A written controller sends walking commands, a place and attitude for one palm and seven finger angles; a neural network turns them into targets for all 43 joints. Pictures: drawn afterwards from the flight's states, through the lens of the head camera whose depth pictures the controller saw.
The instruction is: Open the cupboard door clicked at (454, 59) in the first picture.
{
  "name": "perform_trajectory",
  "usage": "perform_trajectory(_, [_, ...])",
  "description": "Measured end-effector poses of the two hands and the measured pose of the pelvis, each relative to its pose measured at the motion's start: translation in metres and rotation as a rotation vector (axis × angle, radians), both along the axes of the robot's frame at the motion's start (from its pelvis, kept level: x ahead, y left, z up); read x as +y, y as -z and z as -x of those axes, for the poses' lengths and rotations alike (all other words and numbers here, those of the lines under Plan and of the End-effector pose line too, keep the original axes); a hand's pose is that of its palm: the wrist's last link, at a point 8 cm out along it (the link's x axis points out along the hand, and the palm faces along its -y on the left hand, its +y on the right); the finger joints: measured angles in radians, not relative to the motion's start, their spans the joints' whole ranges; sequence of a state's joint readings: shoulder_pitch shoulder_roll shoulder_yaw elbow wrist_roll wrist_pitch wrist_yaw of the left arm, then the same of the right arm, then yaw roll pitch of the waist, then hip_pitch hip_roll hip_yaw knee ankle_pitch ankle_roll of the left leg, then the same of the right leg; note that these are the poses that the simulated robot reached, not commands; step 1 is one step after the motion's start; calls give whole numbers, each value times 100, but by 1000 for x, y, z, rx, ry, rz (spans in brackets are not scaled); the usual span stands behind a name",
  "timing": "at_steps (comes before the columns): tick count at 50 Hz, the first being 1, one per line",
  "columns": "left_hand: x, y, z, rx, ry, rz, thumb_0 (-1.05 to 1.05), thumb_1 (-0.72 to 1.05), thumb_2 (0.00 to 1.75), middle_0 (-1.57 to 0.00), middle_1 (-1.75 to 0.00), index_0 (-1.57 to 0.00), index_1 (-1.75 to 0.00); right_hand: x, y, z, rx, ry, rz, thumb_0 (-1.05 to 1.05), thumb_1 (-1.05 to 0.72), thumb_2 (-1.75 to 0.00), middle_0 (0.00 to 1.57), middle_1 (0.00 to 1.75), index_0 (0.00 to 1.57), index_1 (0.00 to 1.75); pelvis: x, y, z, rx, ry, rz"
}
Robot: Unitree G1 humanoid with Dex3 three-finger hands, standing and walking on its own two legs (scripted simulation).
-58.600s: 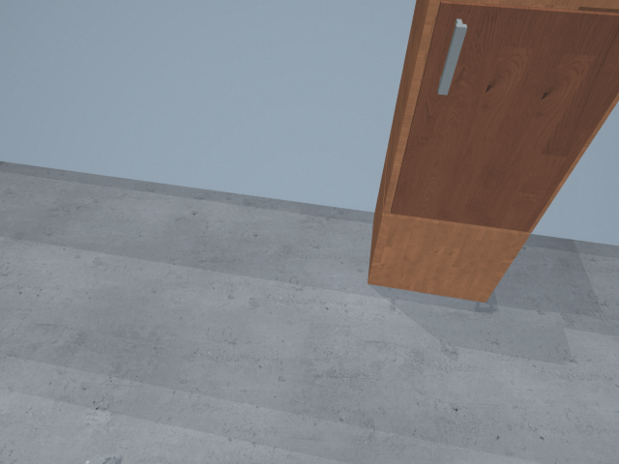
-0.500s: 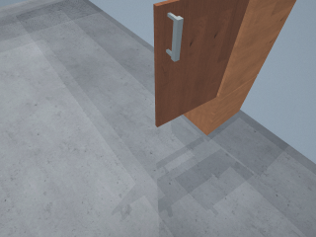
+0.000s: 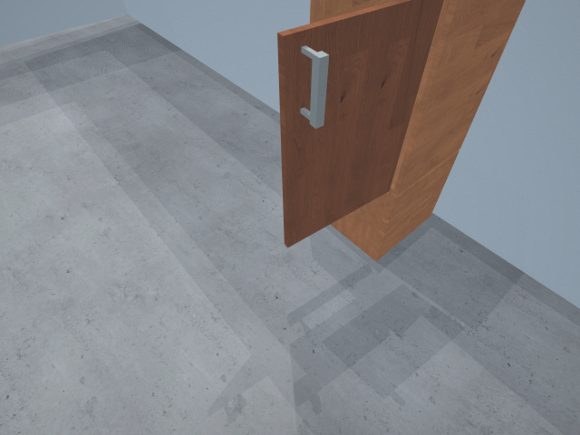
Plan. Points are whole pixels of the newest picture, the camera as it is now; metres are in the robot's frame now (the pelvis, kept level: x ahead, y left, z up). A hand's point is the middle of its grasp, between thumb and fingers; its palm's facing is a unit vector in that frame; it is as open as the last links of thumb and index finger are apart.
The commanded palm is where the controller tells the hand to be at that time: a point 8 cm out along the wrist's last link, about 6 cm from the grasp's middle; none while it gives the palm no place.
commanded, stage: let the arm hang, fingers relaxed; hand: left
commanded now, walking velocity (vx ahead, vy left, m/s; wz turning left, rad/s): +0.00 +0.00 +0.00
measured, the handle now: (312, 87) +0.67 -0.01 +0.15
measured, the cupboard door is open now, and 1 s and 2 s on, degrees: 84 84 84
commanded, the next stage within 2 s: look to check the result in 0.10 s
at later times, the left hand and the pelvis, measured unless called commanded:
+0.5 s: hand out of the picture +0.07 +0.25 -0.15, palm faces -0.01 -0.94 -0.34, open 7.4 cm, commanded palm none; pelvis +0.01 +0.00 +0.00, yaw +0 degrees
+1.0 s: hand out of the picture +0.11 +0.24 -0.15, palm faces -0.03 -0.94 -0.34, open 7.4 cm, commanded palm none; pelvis +0.03 +0.00 +0.01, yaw +0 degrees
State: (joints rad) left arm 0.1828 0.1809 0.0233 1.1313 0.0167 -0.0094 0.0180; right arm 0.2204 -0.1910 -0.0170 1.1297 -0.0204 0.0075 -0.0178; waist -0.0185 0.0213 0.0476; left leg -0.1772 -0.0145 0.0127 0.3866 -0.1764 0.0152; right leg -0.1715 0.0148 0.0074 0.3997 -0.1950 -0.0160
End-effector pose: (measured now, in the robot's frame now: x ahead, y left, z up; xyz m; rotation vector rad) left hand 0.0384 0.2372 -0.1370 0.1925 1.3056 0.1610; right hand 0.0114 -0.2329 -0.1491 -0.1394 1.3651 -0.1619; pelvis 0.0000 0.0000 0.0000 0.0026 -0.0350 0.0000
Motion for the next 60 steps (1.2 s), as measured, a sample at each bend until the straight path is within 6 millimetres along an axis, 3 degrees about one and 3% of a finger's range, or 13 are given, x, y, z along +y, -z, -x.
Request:
perform_trajectory(11, [29, -9, -11, -16, 12, -59, 0, 91, 90, -21, -30, -20, -30, -23, -8, -16, -25, -19, 53, 0, -91, -90, 20, 30, 20, 30, 2, -1, -1, -2, -2, 1])
perform_trajectory(24, [53, -21, -28, -40, 30, -117, 1, 91, 90, -20, -30, -20, -30, -50, -20, -55, -87, -61, 110, 0, -91, -90, 20, 30, 21, 30, 2, -3, -5, 0, -6, 1])
perform_trajectory(39, [50, -24, -52, -64, 49, -115, 1, 90, 90, -21, -30, -20, -30, -56, -25, -83, -116, -86, 119, 0, -90, -90, 20, 30, 21, 30, -2, -5, -17, 9, -9, 0])
perform_trajectory(60, [42, -23, -68, -60, 60, -112, 1, 90, 90, -21, -30, -20, -30, -60, -24, -85, -91, -66, 115, 0, -90, -90, 20, 30, 21, 30, -7, -5, -31, 14, 0, -1])
